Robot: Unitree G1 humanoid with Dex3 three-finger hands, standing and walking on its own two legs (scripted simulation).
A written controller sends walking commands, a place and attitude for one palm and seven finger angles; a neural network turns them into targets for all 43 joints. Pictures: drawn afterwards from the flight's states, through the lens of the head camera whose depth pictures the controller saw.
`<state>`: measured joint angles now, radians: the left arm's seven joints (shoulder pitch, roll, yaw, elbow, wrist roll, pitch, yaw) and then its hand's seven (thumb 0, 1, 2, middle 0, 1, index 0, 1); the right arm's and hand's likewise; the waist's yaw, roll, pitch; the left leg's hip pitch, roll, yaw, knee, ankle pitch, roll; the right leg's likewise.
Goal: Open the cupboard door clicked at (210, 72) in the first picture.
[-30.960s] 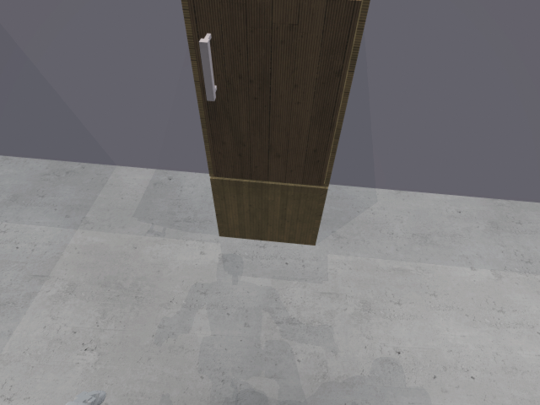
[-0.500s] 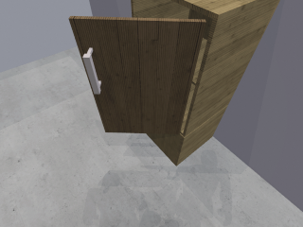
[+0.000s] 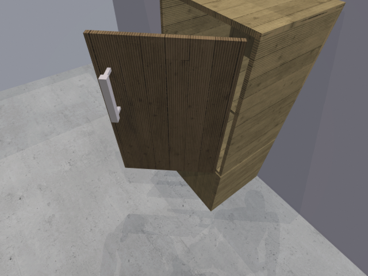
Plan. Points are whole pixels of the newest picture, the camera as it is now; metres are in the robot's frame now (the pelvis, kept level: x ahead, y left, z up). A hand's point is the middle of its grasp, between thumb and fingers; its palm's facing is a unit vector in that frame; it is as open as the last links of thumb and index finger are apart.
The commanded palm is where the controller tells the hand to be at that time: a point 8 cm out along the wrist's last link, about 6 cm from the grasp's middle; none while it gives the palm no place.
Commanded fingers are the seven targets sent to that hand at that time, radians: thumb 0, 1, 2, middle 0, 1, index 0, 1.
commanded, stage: come to a stop and stand still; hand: left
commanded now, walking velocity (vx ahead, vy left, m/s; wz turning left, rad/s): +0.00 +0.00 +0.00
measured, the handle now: (111, 96) +0.57 +0.25 +0.06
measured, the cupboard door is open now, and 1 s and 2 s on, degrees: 50 50 50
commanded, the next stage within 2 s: look again from close up in 0.38 s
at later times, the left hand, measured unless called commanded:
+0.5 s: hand out of the picture +0.02 +0.17 -0.18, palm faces +0.03 -0.98 -0.18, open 7.4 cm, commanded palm none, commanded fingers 0.00 0.90 0.90 -0.20 -0.30 -0.20 -0.30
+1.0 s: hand out of the picture +0.00 +0.22 -0.18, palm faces -0.02 -0.97 -0.23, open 7.4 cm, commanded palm none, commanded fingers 0.00 0.90 0.90 -0.20 -0.30 -0.20 -0.30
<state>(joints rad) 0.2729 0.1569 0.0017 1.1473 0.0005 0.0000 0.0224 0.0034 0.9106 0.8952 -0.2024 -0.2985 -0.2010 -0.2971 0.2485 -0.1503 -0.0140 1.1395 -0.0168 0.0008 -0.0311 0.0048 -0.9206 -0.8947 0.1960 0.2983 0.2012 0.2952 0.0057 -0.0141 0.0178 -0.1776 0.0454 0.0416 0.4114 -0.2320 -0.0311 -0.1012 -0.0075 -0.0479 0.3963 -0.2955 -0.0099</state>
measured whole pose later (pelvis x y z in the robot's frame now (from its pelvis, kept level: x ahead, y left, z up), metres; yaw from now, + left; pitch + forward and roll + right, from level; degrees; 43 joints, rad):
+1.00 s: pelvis -0.01 +0.03 -0.01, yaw -1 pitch +0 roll +1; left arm 0.27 0.20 -0.01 1.07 0.01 0.01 0.03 0.00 0.91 0.90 -0.20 -0.30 -0.20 -0.30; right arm 0.25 -0.17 0.00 1.06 -0.02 -0.02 -0.01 0.01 -0.92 -0.89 0.20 0.30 0.20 0.30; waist 0.01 -0.01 0.04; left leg -0.23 0.01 0.08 0.50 -0.27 0.01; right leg -0.17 -0.05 -0.01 0.51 -0.33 0.03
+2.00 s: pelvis -0.06 +0.02 -0.06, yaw +0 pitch +9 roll -2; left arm 0.25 0.33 0.34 0.15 -0.37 -0.31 -0.42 0.00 0.03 0.52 -0.27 -0.86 -0.26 -0.86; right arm 0.31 -0.25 0.00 0.60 0.04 -0.26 -0.07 0.01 -0.90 -0.89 0.20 0.30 0.21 0.30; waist -0.01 0.03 -0.09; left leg -0.73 0.06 0.00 0.96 -0.39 0.00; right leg -0.63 -0.01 -0.07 0.93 -0.46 0.00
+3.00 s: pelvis -0.04 +0.01 -0.03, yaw +1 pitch +4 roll -1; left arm -0.07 0.43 0.43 0.37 -0.35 -0.14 -0.50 -0.01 -0.50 0.30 -0.30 -1.20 -0.30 -1.20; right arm 0.29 -0.28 0.03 0.58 0.06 -0.20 -0.10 0.01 -0.91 -0.89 0.20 0.30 0.20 0.30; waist 0.01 0.02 -0.04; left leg -0.48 0.05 0.01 0.72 -0.31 -0.02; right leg -0.39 -0.01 -0.06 0.69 -0.38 -0.01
